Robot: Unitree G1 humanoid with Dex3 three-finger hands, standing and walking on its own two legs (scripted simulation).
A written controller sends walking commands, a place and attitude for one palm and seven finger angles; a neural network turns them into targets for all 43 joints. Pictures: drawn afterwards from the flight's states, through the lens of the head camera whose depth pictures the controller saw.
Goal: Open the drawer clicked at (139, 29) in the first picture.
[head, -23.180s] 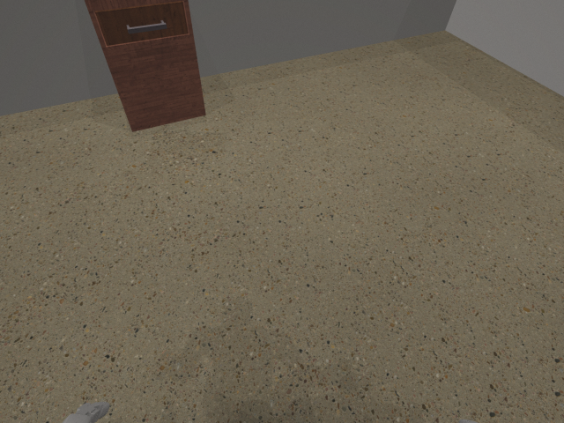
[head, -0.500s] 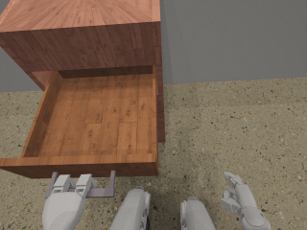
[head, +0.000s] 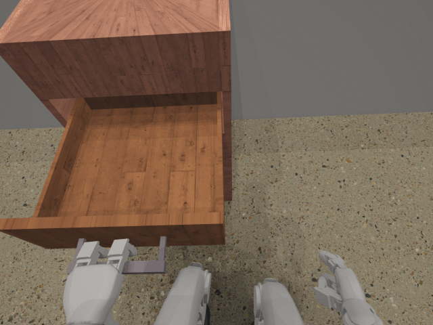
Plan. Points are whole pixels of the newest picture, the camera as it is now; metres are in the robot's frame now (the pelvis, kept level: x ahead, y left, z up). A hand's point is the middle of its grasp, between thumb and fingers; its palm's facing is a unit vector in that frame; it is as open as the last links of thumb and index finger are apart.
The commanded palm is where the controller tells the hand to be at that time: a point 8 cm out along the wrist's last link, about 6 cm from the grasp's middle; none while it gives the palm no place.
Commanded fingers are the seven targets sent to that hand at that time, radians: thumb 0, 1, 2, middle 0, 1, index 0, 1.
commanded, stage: lift the hand off the handle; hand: left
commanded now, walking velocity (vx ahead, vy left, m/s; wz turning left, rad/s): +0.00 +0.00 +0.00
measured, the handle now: (119, 255) +0.23 +0.22 -0.04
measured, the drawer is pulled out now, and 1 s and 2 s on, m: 0.30 0.30 0.30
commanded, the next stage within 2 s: none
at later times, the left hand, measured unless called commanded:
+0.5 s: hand (110, 283) +0.19 +0.23 -0.06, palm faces -0.10 -0.10 -0.99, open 13.6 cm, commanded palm +0.18 +0.22 +0.00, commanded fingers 0.00 -0.50 0.30 -0.30 -1.20 -0.30 -1.20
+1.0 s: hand (101, 280) +0.19 +0.23 -0.02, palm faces -0.10 -0.12 -0.99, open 13.4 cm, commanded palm +0.18 +0.22 +0.04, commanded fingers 0.00 -0.50 0.30 -0.30 -1.20 -0.30 -1.20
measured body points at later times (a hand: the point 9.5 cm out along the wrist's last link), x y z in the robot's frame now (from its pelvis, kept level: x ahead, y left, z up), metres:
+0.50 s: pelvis +0.00 +0.01 +0.01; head +0.11 -0.01 +0.45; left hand +0.19 +0.23 +0.00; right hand +0.21 -0.21 -0.11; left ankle +0.05 +0.12 -0.57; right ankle +0.02 -0.09 -0.57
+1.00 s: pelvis +0.01 +0.01 +0.04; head +0.10 +0.00 +0.48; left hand +0.19 +0.23 +0.03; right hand +0.23 -0.21 -0.07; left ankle +0.05 +0.12 -0.57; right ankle +0.02 -0.09 -0.57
